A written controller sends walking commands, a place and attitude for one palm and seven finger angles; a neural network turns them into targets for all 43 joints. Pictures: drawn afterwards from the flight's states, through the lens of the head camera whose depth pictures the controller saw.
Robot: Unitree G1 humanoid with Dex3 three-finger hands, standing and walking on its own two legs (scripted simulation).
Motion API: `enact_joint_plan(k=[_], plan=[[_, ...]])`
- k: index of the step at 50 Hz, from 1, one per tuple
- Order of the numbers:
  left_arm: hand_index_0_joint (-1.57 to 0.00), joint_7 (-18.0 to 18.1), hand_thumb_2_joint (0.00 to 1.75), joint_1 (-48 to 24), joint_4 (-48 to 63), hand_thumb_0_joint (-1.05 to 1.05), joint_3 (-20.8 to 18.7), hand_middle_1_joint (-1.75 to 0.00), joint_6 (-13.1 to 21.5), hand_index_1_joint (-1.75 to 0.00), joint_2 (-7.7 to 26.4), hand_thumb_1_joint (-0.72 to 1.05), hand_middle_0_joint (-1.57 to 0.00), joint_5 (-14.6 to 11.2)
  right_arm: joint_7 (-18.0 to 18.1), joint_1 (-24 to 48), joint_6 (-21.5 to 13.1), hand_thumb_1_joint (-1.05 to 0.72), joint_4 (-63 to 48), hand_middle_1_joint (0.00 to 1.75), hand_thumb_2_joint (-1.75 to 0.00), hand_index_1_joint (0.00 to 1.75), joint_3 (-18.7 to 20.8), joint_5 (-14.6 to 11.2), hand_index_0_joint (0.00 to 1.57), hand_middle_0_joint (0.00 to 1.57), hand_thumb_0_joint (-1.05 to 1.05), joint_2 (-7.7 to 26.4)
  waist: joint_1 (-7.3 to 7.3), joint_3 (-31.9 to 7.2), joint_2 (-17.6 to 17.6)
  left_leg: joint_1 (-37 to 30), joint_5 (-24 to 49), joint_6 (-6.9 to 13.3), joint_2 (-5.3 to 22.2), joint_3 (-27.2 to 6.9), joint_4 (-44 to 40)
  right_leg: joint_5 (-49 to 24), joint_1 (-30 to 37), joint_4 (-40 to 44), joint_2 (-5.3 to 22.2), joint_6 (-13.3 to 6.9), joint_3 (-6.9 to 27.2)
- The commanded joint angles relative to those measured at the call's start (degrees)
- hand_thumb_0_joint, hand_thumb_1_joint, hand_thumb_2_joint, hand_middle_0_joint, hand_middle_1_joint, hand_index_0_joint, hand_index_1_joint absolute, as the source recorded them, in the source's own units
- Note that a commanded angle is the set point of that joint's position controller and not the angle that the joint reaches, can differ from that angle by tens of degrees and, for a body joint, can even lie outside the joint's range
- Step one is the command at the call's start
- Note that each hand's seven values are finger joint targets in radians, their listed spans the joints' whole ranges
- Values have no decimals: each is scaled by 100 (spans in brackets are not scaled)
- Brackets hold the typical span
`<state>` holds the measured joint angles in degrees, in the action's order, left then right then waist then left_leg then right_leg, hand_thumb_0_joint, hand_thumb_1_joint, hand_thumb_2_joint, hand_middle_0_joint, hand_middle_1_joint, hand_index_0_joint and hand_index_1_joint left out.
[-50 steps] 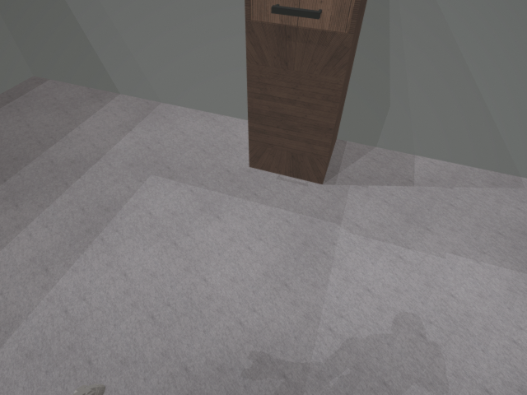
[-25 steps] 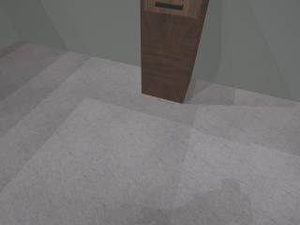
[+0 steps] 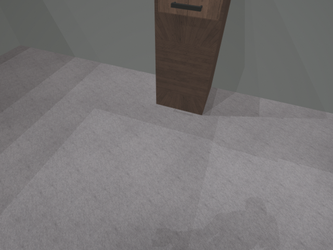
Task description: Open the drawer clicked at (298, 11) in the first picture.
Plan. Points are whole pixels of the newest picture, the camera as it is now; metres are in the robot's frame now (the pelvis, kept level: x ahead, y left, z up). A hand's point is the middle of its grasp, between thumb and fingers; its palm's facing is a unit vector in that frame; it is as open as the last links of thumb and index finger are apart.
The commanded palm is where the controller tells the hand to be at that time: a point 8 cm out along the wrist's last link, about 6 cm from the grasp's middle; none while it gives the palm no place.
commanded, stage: look at it before walking up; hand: left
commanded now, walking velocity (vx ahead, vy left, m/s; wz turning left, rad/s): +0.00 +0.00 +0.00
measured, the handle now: (186, 5) +1.38 -0.04 +0.09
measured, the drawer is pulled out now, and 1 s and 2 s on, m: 0.00 0.00 0.00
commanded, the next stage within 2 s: walk to a spot facing it in 0.44 s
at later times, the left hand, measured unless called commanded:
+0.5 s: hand out of the picture +0.08 +0.25 -0.16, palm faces -0.02 -0.94 -0.33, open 7.4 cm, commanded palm none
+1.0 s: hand out of the picture +0.10 +0.19 -0.19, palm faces -0.03 -0.99 -0.15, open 7.4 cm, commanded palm none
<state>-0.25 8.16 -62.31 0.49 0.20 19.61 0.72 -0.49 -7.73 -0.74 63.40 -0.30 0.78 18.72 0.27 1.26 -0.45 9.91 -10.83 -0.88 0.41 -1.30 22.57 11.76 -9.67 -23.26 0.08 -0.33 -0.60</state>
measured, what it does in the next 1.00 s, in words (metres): walks ahead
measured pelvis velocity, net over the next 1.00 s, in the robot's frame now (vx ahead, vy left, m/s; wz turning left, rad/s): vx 0.10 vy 0.01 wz -0.04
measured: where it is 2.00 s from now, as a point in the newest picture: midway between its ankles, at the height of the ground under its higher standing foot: (173, 208)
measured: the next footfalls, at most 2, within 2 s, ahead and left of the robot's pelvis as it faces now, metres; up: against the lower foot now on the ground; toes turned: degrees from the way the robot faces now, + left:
right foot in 1.18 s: +0.31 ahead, -0.15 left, +0.00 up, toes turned -10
left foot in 1.60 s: +0.47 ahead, +0.09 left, +0.00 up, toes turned +13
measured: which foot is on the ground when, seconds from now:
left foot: down 0.00-1.00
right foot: down 0.00-0.84, up 0.86-1.00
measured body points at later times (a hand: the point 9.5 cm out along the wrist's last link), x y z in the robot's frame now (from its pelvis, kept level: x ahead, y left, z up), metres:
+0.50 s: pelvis +0.01 +0.00 +0.00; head +0.01 +0.00 +0.45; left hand +0.08 +0.30 -0.13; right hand +0.09 -0.29 -0.13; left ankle +0.02 +0.13 -0.74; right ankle +0.01 -0.12 -0.74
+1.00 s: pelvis +0.10 +0.01 -0.01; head +0.12 +0.02 +0.44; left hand +0.10 +0.24 -0.17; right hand +0.01 -0.20 -0.15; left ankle +0.02 +0.13 -0.74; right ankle +0.09 -0.10 -0.68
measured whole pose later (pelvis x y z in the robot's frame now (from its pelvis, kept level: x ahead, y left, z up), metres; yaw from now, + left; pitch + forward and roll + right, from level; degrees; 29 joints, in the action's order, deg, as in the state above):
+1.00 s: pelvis +0.10 +0.01 -0.01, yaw -2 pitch +0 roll +0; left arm -1.4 18.2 -63.3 -1.9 -0.7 10.8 1.3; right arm 1.1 -26.6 -4.4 65.8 0.2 1.5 6.5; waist -1.6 1.4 -2.3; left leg 2.2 -21.3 0.2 1.1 2.9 23.9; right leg 23.1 -25.9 -58.3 2.7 -1.3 -3.8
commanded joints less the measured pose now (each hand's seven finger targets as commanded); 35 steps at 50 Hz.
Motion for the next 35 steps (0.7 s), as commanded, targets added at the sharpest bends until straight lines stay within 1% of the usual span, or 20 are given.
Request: enact_joint_plan(k=[1, 3, 5, 11, 13, 14, 17, 20, 22, 27, 28, 29, 30, 31, 32, 33, 35], plan=[[-20, 71, 90, -205, 377, 0, -242, -30, 120, -30, 1157, 90, -20, 1, 103, 292, -128, -90, -379, 30, -90, 30, 234, -22, 20, 20, 0, 1207, 10, -224, 68, 2, 349, 255, 589, -530, -409, -90, -36, 498, 663, -154, 663], [-20, 71, 90, -232, 382, 0, -242, -30, 128, -30, 1157, 90, -20, 2, 103, 285, -131, -90, -384, 30, -90, 30, 233, -23, 20, 20, 0, 1212, -6, -270, 16, -33, 480, 249, 595, -519, -404, -265, 22, 480, 678, -160, 657], [-20, 74, 90, -222, 380, 0, -245, -30, 130, -30, 1152, 90, -20, 1, 107, 294, -133, -90, -389, 30, -90, 30, 234, -27, 20, 20, 0, 1214, -11, -337, 115, -104, 603, 245, 608, -502, -390, -414, 61, 449, 677, -164, 635], [-20, 76, 90, -224, 362, 0, -241, -30, 122, -30, 1155, 90, -20, 4, 109, 346, -126, -90, -375, 30, -90, 30, 222, -32, 20, 20, 0, 1212, 8, -261, 91, -97, 552, 247, 615, -497, -441, -384, 77, 492, 679, -146, 619], [-20, 75, 90, -221, 358, 0, -234, -30, 128, -30, 1158, 90, -20, -2, 110, 357, -124, -90, -367, 30, -90, 30, 218, -31, 20, 20, 0, 1221, -1, -274, 59, -150, 615, 238, 610, -486, -423, -469, 73, 497, 685, -151, 637], [-20, 74, 90, -207, 353, 0, -232, -30, 128, -30, 1154, 90, -20, -4, 109, 362, -124, -90, -371, 30, -90, 30, 218, -32, 20, 20, 0, 1225, 0, -327, 97, -182, 619, 239, 613, -483, -421, -480, 100, 503, 689, -150, 634], [-20, 77, 90, -211, 354, 0, -232, -30, 129, -30, 1158, 90, -20, -4, 114, 363, -122, -90, -363, 30, -90, 30, 217, -34, 20, 20, 0, 1231, -4, -319, 31, -224, 687, 237, 621, -483, -426, -561, 100, 493, 677, -145, 629], [-20, 78, 90, -192, 346, 0, -234, -30, 123, -30, 1155, 90, -20, 0, 113, 368, -123, -90, -367, 30, -90, 30, 218, -36, 20, 20, 0, 1233, 2, -323, 141, -243, 689, 241, 631, -471, -455, -557, 113, 496, 674, -143, 615], [-20, 79, 90, -200, 336, 0, -235, -30, 128, -30, 1161, 90, -20, -3, 116, 371, -128, -90, -360, 30, -90, 30, 211, -35, 20, 20, 0, 1230, 2, -353, 57, -264, 751, 240, 635, -474, -461, -648, 159, 488, 683, -140, 611], [-20, 81, 90, -204, 331, 0, -232, -30, 133, -30, 1173, 90, -20, -4, 118, 381, -116, -90, -347, 30, -90, 30, 209, -35, 20, 20, 0, 1228, 1, -252, 61, -241, 699, 222, 623, -452, -471, -646, 128, 541, 686, -149, 644], [-20, 97, 90, 21, 216, 0, -141, -30, 77, -30, 691, 90, -20, -16, 100, 198, -69, -90, -243, 30, -90, 30, 96, -9, 20, 20, 0, 753, -1, -361, 43, -267, 405, 163, 606, -371, -446, -257, 168, 566, 679, -76, 609], [-20, 104, 90, 235, 138, 0, -80, -30, 12, -30, 439, 90, -20, 0, 81, -28, -8, -90, -166, 30, -90, 30, 28, 14, 20, 20, 0, 472, 3, -340, 17, -191, -142, 123, 537, -305, -383, 461, 125, 538, 633, -42, 617], [-20, 88, 90, 382, 116, 0, -98, -30, -20, -30, 434, 90, -20, 29, 73, -169, 28, -90, -151, 30, -90, 30, 41, 33, 20, 20, 0, 438, 21, -215, -98, -31, -807, 141, 476, -274, -301, 1162, 11, 556, 594, -79, 695], [-20, 59, 90, 466, 121, 0, -125, -30, -44, -30, 478, 90, -20, 43, 64, -216, 45, -90, -165, 30, -90, 30, 62, 51, 20, 20, 0, 448, 39, 41, -131, 260, -1390, 163, 408, -258, -259, 1711, -136, 618, 608, -134, 804], [-20, 28, 90, 566, 144, 0, -163, -30, -54, -30, 514, 90, -20, 54, 54, -231, 57, -90, -201, 30, -90, 30, 75, 69, 20, 20, 0, 437, 72, 291, -242, 552, -1794, 168, 334, -215, -140, 2162, -265, 699, 635, -203, 945], [-20, 9, 90, 658, 157, 0, -201, -30, -59, -30, 545, 90, -20, 64, 49, -268, 56, -90, -240, 30, -90, 30, 88, 81, 20, 20, 0, 403, 92, 525, -386, 827, -1937, 164, 237, -127, 86, 2470, -352, 770, 694, -297, 1114], [-20, 1, 90, 905, 203, 0, -276, -30, -35, -30, 604, 90, -20, 51, 51, -425, 13, -90, -311, 30, -90, 30, 110, 80, 20, 20, 0, 299, 108, 580, -522, 1081, -1769, 180, 126, 105, 649, 2698, -259, 861, 933, -534, 1429]])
